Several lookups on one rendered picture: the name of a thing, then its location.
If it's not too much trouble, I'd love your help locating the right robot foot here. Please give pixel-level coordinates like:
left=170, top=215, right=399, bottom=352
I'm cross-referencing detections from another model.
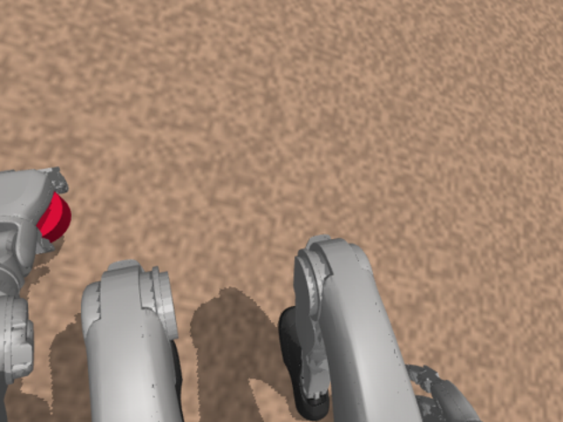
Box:
left=279, top=306, right=330, bottom=421

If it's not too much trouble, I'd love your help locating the tin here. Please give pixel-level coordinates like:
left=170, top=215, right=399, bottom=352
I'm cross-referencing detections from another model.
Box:
left=36, top=192, right=71, bottom=243

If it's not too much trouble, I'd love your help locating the left robot arm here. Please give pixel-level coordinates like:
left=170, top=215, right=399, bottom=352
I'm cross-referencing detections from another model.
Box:
left=0, top=216, right=38, bottom=422

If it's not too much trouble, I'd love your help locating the right robot hand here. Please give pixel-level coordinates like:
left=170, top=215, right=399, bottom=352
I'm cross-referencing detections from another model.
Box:
left=405, top=364, right=481, bottom=422

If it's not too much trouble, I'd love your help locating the left robot hand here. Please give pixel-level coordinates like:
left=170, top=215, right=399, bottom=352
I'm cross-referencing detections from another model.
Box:
left=0, top=166, right=69, bottom=254

